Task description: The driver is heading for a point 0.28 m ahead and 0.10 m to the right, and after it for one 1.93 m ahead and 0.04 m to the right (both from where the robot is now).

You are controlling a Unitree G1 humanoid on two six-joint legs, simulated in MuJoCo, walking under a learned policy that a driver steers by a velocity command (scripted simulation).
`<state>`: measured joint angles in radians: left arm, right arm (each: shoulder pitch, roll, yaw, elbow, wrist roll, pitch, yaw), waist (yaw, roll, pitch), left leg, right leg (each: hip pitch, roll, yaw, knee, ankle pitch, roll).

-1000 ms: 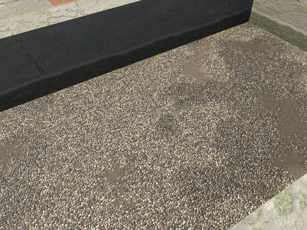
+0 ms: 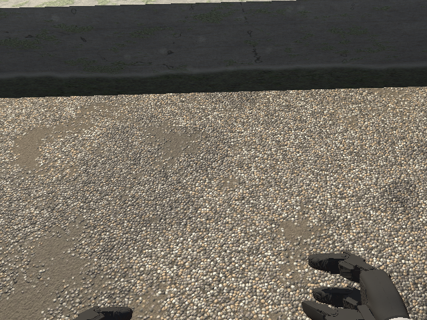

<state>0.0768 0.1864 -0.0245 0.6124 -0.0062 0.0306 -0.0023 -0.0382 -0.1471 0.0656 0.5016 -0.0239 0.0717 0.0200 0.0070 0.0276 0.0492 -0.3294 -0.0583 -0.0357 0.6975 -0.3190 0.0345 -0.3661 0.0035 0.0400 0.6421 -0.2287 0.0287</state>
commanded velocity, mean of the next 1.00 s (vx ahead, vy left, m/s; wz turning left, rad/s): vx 1.00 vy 0.00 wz -0.39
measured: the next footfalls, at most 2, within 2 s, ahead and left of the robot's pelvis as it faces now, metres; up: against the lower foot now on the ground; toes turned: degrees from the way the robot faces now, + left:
left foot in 0.88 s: +0.06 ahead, -0.01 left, +0.00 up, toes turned -26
right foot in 1.00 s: +0.05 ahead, -0.20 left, +0.00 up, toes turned -16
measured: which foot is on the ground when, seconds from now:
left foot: down 0.00-0.48, up 0.50-0.86, down 0.88-1.00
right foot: down 0.00-0.90, up 0.92-0.98, down 1.00-1.00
